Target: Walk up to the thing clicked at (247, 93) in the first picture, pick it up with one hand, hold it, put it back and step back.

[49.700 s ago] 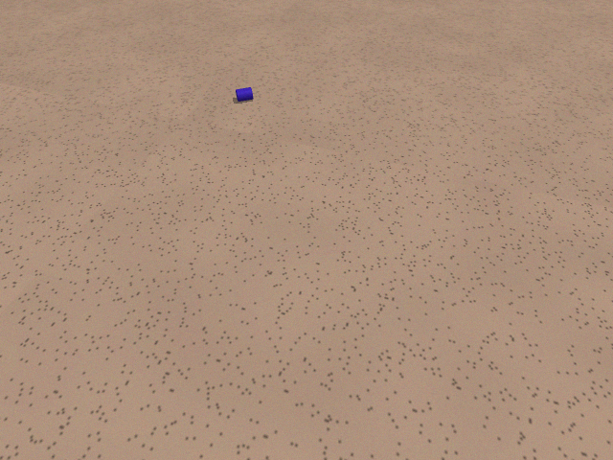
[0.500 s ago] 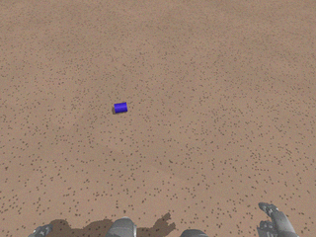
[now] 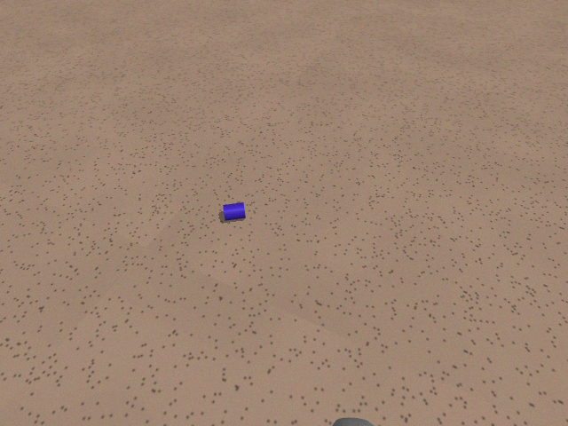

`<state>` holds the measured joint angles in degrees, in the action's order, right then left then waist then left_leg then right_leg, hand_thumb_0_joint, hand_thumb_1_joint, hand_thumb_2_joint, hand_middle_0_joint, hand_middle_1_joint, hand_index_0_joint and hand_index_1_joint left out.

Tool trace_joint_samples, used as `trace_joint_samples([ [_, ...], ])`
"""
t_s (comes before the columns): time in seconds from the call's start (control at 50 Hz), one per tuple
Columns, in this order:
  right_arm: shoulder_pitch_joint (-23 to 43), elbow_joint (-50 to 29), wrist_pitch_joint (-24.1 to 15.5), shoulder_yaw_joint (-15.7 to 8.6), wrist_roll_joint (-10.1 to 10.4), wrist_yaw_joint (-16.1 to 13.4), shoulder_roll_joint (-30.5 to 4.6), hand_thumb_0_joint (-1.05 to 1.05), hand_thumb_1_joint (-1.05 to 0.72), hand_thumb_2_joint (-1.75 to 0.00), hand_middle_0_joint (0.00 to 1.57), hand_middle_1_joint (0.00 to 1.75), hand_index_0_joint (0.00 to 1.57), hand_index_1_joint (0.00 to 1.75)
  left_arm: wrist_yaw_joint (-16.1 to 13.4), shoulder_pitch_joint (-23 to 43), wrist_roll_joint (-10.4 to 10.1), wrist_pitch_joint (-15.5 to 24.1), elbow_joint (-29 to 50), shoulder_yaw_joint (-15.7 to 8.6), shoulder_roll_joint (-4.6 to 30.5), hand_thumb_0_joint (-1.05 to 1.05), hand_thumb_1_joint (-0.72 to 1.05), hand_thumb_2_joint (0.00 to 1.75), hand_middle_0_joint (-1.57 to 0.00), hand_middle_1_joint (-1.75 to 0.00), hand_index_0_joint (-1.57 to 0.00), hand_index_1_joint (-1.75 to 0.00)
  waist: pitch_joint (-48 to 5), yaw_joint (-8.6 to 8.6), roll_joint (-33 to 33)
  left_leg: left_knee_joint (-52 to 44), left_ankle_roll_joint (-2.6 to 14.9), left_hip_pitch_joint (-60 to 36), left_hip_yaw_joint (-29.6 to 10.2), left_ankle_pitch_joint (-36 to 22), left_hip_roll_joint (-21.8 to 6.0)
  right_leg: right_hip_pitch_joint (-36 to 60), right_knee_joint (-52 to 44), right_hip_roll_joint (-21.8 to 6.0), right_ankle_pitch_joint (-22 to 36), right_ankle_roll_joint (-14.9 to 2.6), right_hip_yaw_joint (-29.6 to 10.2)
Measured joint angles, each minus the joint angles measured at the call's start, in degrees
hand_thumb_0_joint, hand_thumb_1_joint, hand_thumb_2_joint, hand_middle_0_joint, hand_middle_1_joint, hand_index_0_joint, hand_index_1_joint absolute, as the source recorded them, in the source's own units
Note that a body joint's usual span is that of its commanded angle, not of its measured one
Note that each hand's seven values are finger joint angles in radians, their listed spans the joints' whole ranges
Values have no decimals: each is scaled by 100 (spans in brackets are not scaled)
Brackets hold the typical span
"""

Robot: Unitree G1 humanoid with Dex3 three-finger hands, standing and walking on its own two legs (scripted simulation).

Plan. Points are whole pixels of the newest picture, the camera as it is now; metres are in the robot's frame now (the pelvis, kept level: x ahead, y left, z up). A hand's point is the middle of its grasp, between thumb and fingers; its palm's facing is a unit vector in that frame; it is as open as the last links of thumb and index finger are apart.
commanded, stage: step back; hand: left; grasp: from above
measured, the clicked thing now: (234, 211) +1.08 +0.23 -0.73
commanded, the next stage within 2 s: stand in 1.00 s
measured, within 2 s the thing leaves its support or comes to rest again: neither
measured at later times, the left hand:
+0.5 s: hand out of the picture +0.13 +0.27 -0.15, palm faces +0.05 -0.92 -0.38, open 7.4 cm
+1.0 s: hand out of the picture +0.15 +0.28 -0.14, palm faces +0.03 -0.93 -0.35, open 7.4 cm
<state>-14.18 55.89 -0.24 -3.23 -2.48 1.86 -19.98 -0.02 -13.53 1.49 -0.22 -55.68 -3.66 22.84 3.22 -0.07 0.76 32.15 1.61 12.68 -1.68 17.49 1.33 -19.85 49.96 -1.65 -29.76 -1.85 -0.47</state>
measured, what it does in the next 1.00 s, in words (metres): steps on the spot: right foot, then left foot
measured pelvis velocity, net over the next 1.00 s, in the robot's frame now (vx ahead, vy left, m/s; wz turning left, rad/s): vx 0.06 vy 0.01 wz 0.02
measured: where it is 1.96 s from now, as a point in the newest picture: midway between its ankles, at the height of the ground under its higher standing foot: outside the picture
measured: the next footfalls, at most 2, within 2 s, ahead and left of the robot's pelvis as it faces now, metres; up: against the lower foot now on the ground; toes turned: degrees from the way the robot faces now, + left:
right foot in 0.14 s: +0.09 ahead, -0.13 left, +0.00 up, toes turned -1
left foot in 0.44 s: +0.10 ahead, +0.14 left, +0.00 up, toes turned +2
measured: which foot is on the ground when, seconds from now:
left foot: down 0.00-0.16, up 0.18-0.42, down 0.44-1.00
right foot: up 0.00-0.12, down 0.14-1.00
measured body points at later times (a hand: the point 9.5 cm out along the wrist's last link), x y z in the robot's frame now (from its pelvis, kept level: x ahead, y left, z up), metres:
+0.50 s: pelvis +0.05 +0.00 -0.01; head +0.08 +0.00 +0.44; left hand +0.12 +0.32 -0.12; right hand +0.12 -0.31 -0.14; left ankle +0.06 +0.14 -0.73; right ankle +0.05 -0.13 -0.73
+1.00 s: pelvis +0.06 +0.01 +0.01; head +0.07 +0.02 +0.46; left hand +0.14 +0.32 -0.12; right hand +0.20 -0.27 -0.11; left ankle +0.06 +0.14 -0.73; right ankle +0.05 -0.13 -0.73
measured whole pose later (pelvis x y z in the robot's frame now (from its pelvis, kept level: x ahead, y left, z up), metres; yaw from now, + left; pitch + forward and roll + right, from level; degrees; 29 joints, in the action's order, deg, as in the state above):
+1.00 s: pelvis +0.06 +0.01 +0.01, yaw +1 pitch -2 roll +0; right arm -0.1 62.7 0.1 -1.0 -0.7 0.5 -18.8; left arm 0.0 -3.8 1.0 0.7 -63.4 -1.6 20.7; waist 3.9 1.3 0.1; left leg 26.7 -0.9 11.0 0.1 13.7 -1.6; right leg -8.7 25.1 -2.6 -14.3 2.0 1.6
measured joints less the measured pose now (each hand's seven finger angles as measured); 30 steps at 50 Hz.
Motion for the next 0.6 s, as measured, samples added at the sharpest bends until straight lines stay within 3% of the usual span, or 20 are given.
trace_joint_samples([
  [0.1,25,-49,-56,16,20,-17,-22,1,-90,-90,20,30,21,30,66,124,-14,129,-15,-35,18,1,91,90,-21,-30,-20,-30,-4,-88,22,-117,-158,-121,-11,-34,-99,30,-702,-6,427,33,141],
  [0.16,85,-38,44,25,90,-43,-135,1,-90,-90,20,30,21,30,24,211,9,247,-44,-46,-58,1,91,90,-20,-30,-20,-30,39,-67,-136,332,-259,-17,-59,261,-252,357,-1608,139,1449,40,273],
  [0.18,110,-20,88,25,123,-76,-177,1,-90,-90,20,30,21,30,3,244,41,280,-59,-44,-121,1,91,90,-20,-30,-20,-30,54,-68,-261,592,-198,74,-186,399,-305,384,-1592,224,1541,35,351],
  [0.22,129,31,157,25,140,-147,-190,1,-91,-90,20,30,21,30,-6,273,100,299,-61,-7,-215,1,91,90,-21,-30,-20,-30,-3,-18,-337,1212,-143,356,-399,925,-167,374,-1498,242,1401,-5,415],
  [0.26,144,76,161,30,144,-158,-196,1,-91,-90,20,30,20,30,5,296,119,276,-61,22,-284,1,91,90,-21,-30,-20,-30,-18,58,-303,1647,-136,559,-340,1145,-55,426,-1515,166,1321,-56,390],
  [0.34,159,138,98,31,126,-139,-266,1,-91,-90,20,30,20,30,10,314,93,312,-60,85,-386,1,90,90,-21,-30,-20,-30,-5,108,-355,1642,-157,745,-352,954,-118,554,-1690,75,1327,33,429],
  [0.4,195,194,72,37,111,-129,-267,1,-91,-90,20,30,20,30,18,351,79,296,-85,105,-352,1,90,90,-21,-30,-20,-30,40,118,-311,1049,-188,625,-197,761,-259,554,-1618,-18,1222,102,435],
  [0.46,241,274,-1,24,86,-150,-221,1,-91,-90,20,30,20,30,2,463,7,214,-121,99,-270,1,90,90,-21,-30,-20,-30,134,76,-188,170,-255,317,-5,-176,-252,490,-1305,-182,987,210,445],
  [0.5,321,340,-25,43,63,-179,-108,1,-91,-90,20,30,20,30,-28,531,-52,145,-147,75,-205,1,90,90,-21,-30,-20,-30,208,125,18,143,-288,231,137,-161,-131,451,-1137,-316,905,257,300],
  [0.54,376,368,-25,99,101,-170,-51,1,-91,-90,20,30,20,30,-39,583,-104,94,-204,80,-180,1,90,90,-21,-30,-20,-30,170,109,9,256,-268,280,129,-17,-179,495,-1241,-231,906,213,232],
  [0.6,559,445,27,170,146,-171,39,1,-91,-90,20,30,20,30,-52,675,-98,87,-321,97,-134,1,91,90,-21,-30,-20,-30,145,101,-34,346,-269,279,100,95,-302,656,-1517,-100,1002,338,245],
])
